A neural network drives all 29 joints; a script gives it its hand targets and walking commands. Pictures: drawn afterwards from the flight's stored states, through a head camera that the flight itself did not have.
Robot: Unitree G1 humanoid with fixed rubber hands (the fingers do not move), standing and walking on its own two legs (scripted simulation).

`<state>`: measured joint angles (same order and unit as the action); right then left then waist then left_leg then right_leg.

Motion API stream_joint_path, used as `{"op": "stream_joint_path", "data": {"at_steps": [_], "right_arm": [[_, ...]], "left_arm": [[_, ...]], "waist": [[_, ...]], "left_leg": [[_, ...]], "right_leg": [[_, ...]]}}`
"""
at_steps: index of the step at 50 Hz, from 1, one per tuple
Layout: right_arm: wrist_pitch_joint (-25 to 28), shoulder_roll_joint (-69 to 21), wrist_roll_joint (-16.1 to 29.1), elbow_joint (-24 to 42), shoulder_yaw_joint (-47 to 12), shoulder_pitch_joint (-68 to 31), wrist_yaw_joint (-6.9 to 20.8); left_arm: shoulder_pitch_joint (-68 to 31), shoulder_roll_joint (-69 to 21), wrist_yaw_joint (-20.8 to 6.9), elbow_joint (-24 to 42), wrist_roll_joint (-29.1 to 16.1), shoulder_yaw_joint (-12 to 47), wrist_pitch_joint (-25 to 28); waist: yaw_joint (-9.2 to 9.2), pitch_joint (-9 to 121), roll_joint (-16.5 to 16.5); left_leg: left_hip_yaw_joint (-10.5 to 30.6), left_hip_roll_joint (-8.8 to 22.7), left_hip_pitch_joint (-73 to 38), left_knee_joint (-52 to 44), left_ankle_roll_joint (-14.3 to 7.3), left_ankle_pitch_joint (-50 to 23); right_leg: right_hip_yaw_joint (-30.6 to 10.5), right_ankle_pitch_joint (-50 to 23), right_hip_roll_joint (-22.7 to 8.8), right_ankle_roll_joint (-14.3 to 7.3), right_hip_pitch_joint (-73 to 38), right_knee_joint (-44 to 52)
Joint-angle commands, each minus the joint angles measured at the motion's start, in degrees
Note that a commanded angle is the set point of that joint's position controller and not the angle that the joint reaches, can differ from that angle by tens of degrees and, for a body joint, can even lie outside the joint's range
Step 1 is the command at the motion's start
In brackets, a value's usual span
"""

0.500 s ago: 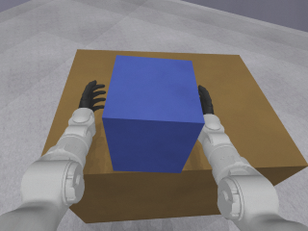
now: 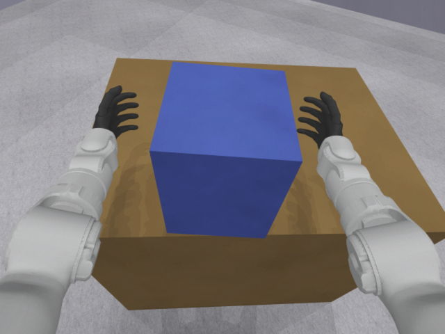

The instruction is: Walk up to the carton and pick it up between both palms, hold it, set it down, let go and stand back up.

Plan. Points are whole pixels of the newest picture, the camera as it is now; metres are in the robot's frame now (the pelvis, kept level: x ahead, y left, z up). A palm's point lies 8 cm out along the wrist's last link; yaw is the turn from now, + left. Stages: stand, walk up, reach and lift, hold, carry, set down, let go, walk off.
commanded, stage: set down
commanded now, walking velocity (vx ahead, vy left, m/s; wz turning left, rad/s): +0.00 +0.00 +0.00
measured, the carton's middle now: (222, 156) +0.45 +0.03 +0.07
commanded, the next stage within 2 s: none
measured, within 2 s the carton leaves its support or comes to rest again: neither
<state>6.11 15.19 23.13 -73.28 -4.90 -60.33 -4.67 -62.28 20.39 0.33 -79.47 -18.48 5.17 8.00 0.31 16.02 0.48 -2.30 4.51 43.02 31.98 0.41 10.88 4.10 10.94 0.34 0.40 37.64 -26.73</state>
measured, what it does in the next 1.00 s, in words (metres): stands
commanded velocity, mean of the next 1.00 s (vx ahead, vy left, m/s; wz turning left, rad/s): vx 0.00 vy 0.00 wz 0.00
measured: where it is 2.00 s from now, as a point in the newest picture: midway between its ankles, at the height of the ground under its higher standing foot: outside the picture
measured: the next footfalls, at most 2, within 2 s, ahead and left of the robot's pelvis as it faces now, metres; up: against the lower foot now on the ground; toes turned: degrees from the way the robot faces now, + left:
none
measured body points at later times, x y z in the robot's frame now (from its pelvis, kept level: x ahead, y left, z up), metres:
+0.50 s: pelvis -0.01 +0.00 +0.01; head +0.02 +0.02 +0.46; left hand +0.47 +0.25 +0.22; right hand +0.48 -0.16 +0.22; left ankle +0.02 +0.12 -0.73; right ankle +0.00 -0.13 -0.73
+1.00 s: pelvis +0.00 -0.01 +0.02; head +0.00 +0.01 +0.47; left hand +0.41 +0.25 +0.16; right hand +0.42 -0.16 +0.15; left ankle +0.02 +0.12 -0.73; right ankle +0.00 -0.13 -0.73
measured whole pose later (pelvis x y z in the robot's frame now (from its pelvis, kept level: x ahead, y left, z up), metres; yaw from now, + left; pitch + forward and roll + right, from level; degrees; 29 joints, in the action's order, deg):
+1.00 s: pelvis +0.00 -0.01 +0.02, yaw +1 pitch +3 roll -1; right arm -12.4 12.1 21.5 -45.0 -2.7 -43.5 -11.0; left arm -45.5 22.6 -1.2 -46.3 -13.0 -3.5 -17.8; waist 0.6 3.2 1.5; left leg -2.0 3.4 16.3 22.7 1.0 8.9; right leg 3.0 9.3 0.3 0.1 11.4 -18.2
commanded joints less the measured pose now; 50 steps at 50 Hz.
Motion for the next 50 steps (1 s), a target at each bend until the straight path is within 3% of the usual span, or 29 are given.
{"op": "stream_joint_path", "data": {"at_steps": [1,7,11,14,16,20,23,26,27,30,35,41,42,47,50], "right_arm": [[-0.4,10.2,0.7,11.9,0.6,-32.0,-0.3],[-6.9,10.3,1.3,10.8,0.7,-35.0,-1.0],[-10.3,10.5,1.2,9.6,1.6,-36.1,-1.0],[-12.2,11.4,0.6,10.1,2.6,-37.2,-1.2],[-13.3,11.6,0.3,9.2,4.0,-37.6,-1.3],[-15.3,11.2,0.0,8.9,3.9,-37.7,-1.5],[-15.5,11.4,0.7,12.9,3.1,-36.2,-1.9],[-16.4,10.8,1.2,12.3,2.4,-35.2,-2.6],[-16.5,10.4,1.4,14.0,2.3,-34.2,-2.7],[-16.0,9.8,1.8,16.9,1.1,-28.8,-3.2],[-15.4,8.0,0.6,23.9,1.8,-25.4,-4.6],[-14.9,6.9,-0.8,32.6,3.5,-15.2,-6.0],[-14.8,7.1,-1.2,34.3,4.8,-16.9,-6.2],[-15.9,5.5,-1.7,39.5,4.7,-11.4,-6.3],[-16.3,4.6,-2.2,41.2,4.9,-8.3,-6.5]], "left_arm": [[-33.6,9.9,0.2,11.1,-0.6,-0.9,-0.6],[-35.5,11.5,0.5,9.0,-2.5,0.9,-6.9],[-37.2,11.0,0.5,8.8,-3.0,2.4,-10.4],[-37.8,11.8,0.4,8.7,-3.2,2.5,-12.4],[-39.8,11.5,0.5,10.4,-3.3,3.3,-13.7],[-39.6,12.2,0.4,10.8,-2.8,2.4,-16.1],[-37.7,12.8,0.1,14.6,-2.1,0.7,-17.4],[-37.0,14.2,-0.6,14.3,-0.9,-0.6,-18.5],[-36.4,14.0,-0.6,16.1,-1.1,-0.6,-18.3],[-30.5,12.5,-1.1,19.3,0.4,-1.5,-18.8],[-26.7,12.8,-1.6,25.2,1.6,-4.5,-18.8],[-16.5,11.6,-1.7,36.7,5.0,-9.0,-20.9],[-18.4,12.0,-1.6,38.8,5.0,-9.1,-21.4],[-11.2,11.4,-1.3,43.5,5.6,-11.1,-23.3],[-8.1,10.5,-1.5,45.4,5.7,-11.1,-24.3]], "waist": [[0.40,36.9,-3.0],[0.20,29.3,-1.2],[-0.01,25.7,-3.6],[-0.57,25.5,-3.3],[-1.31,24.4,-5.7],[-1.61,22.7,-5.3],[-1.00,26.7,-4.9],[-1.38,21.3,-4.4],[-0.98,21.3,-4.5],[-0.81,22.1,-5.8],[-0.57,18.5,-4.2],[-0.36,17.5,-4.3],[-0.88,17.6,-5.2],[0.69,13.3,-3.3],[0.36,11.4,-3.2]], "left_leg": [[-0.1,-3.9,-29.6,1.4,2.6,-24.6],[0.0,-3.8,-28.4,-2.7,1.4,-16.6],[0.5,-3.4,-31.3,-4.2,1.6,-15.6],[0.7,-3.4,-32.6,-5.1,1.5,-15.1],[1.1,-3.1,-34.9,-5.3,2.4,-15.6],[1.3,-3.3,-36.1,-5.6,2.1,-17.3],[1.0,-3.7,-38.1,-5.1,2.5,-22.4],[1.1,-4.1,-37.0,-6.3,2.1,-20.8],[0.9,-4.1,-36.8,-7.0,2.1,-19.5],[1.0,-4.0,-41.1,-6.3,3.1,-25.4],[0.5,-4.6,-39.4,-7.0,2.7,-23.2],[0.1,-4.8,-43.8,-6.8,3.2,-26.4],[0.0,-4.8,-43.4,-6.7,3.4,-26.0],[-0.5,-4.9,-42.1,-8.3,2.2,-21.1],[-0.7,-5.0,-42.2,-8.6,2.1,-19.9]], "right_leg": [[-0.7,-21.9,2.2,1.9,-13.8,-0.1],[-0.9,-14.8,1.9,1.4,-15.2,2.4],[-0.5,-10.8,2.0,0.2,-13.3,4.5],[-0.4,-10.4,1.9,0.0,-14.5,5.5],[-0.1,-9.4,2.0,-0.7,-13.1,6.3],[-0.1,-11.7,1.9,-0.4,-14.8,7.0],[-0.2,-17.6,2.1,0.4,-19.0,6.7],[-0.6,-18.2,1.7,1.0,-21.6,7.0],[-0.7,-16.7,1.7,0.9,-22.4,7.3],[-0.5,-21.0,2.2,0.6,-24.9,7.6],[-1.0,-20.0,2.1,1.1,-28.1,7.7],[-1.1,-22.0,2.8,1.1,-31.4,8.1],[-1.1,-21.4,2.8,1.1,-30.8,8.1],[-1.6,-16.2,2.7,1.1,-32.0,8.6],[-1.8,-14.6,2.5,1.0,-32.1,8.9]]}}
